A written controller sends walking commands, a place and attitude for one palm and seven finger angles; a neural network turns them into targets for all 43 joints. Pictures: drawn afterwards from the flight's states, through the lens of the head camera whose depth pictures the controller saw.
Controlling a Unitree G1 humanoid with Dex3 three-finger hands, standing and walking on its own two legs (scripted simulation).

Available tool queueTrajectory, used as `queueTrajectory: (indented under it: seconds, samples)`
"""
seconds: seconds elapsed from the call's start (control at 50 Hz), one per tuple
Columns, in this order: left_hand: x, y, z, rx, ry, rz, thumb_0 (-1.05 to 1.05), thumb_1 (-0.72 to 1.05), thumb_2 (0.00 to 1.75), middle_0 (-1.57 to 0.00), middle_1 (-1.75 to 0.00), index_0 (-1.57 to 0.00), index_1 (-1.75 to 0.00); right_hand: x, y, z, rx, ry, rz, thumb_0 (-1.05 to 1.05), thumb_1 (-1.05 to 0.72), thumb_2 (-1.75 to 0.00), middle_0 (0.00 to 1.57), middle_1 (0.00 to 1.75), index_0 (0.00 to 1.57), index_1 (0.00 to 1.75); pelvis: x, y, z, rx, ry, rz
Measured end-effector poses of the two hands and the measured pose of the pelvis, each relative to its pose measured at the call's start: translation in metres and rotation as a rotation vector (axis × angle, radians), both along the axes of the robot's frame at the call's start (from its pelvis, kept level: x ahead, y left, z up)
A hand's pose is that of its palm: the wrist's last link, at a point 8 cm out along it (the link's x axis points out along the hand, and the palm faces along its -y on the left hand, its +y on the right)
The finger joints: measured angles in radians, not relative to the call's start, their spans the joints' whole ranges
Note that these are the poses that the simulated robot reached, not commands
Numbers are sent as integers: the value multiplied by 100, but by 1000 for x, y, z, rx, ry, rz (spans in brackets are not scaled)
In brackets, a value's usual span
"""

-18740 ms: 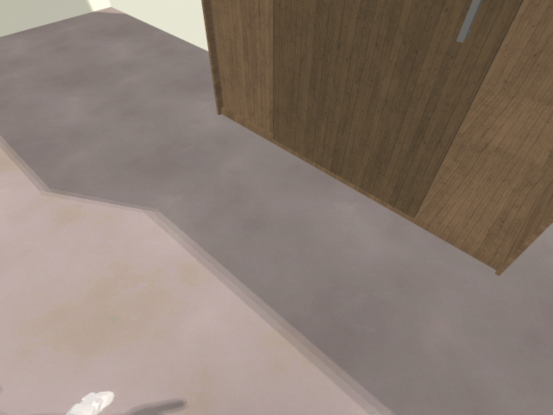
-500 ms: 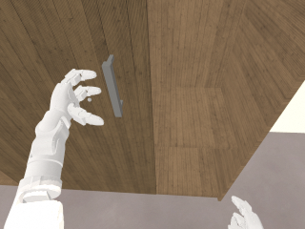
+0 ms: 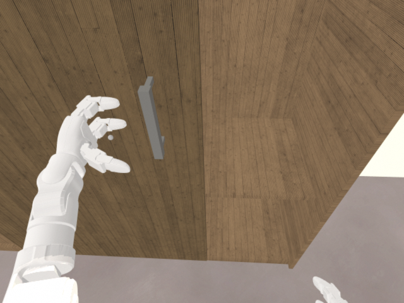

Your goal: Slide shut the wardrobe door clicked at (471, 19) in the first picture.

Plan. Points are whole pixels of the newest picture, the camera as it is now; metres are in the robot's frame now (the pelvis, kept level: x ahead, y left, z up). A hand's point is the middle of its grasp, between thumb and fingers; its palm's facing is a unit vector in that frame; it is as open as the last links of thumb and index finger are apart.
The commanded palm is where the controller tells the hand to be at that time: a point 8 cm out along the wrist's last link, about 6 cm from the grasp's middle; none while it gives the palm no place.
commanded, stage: feel for the door with the fingertips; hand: left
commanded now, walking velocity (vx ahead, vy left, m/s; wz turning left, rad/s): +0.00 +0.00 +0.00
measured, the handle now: (154, 120) +0.44 +0.11 +0.16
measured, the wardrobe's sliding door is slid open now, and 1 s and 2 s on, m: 0.39 0.39 0.39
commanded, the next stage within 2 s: slide the fingers in behind the handle in 0.76 s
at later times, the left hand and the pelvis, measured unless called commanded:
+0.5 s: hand (137, 134) +0.38 +0.14 +0.17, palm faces -0.01 -1.00 -0.04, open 14.0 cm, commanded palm +0.36 +0.19 +0.16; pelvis -0.01 -0.01 +0.00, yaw +0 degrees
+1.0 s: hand (139, 134) +0.39 +0.14 +0.16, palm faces +0.00 -1.00 -0.05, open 13.8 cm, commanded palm +0.37 +0.18 +0.16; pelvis -0.01 -0.02 +0.00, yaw +1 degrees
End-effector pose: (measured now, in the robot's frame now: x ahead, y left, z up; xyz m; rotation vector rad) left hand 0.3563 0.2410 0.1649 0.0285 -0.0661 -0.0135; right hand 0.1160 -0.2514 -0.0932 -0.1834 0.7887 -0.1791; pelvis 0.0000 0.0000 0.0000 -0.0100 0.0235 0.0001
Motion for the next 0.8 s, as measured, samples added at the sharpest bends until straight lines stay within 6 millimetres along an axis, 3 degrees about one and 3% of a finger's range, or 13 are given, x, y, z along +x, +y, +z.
queueTrajectory:
  seconds: [0.1,0.3,0.54,0.8]
  samples:
    - [-3,-5,-2,2,25,-2,-1,-51,30,-30,-120,-30,-120,14,6,4,10,-40,23,1,-90,-89,20,30,20,30,-3,0,0,0,-4,7]
    - [-3,-46,-2,-16,18,-39,-1,-51,30,-30,-120,-30,-120,31,19,7,38,-76,74,1,-90,-89,20,30,21,30,-8,-3,0,4,-15,15]
    - [4,-52,5,6,13,1,-1,-50,30,-30,-120,-30,-120,12,4,-3,52,-13,39,1,-90,-89,20,30,21,30,-5,-13,1,7,-20,6]
    - [13,-52,-3,15,46,12,-1,-50,30,-33,-122,-32,-122,-3,-19,-9,17,45,9,1,-91,-89,20,30,20,30,-5,-21,1,10,-10,13]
